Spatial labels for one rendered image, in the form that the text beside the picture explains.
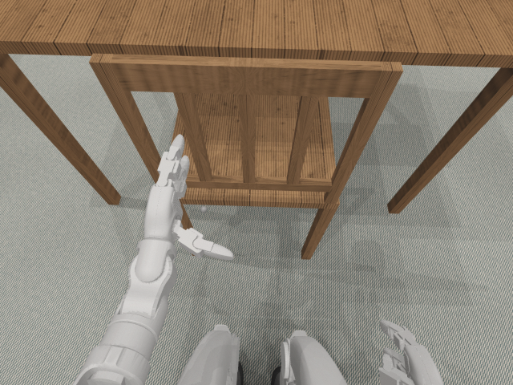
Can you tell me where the right robot hand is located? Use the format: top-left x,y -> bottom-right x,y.
378,320 -> 444,385

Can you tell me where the left robot forearm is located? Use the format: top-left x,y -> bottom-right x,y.
72,238 -> 177,385

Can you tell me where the robot left thigh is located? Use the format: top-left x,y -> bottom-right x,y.
176,330 -> 240,385

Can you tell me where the robot right thigh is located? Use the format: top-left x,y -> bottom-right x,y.
281,336 -> 348,385

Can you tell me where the table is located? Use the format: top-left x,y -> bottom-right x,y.
0,0 -> 513,214

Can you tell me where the robot thigh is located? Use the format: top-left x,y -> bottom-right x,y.
281,336 -> 348,385
176,330 -> 240,385

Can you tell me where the chair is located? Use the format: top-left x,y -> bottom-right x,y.
89,54 -> 403,260

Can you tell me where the left robot hand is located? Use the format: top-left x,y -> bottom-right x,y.
144,134 -> 234,260

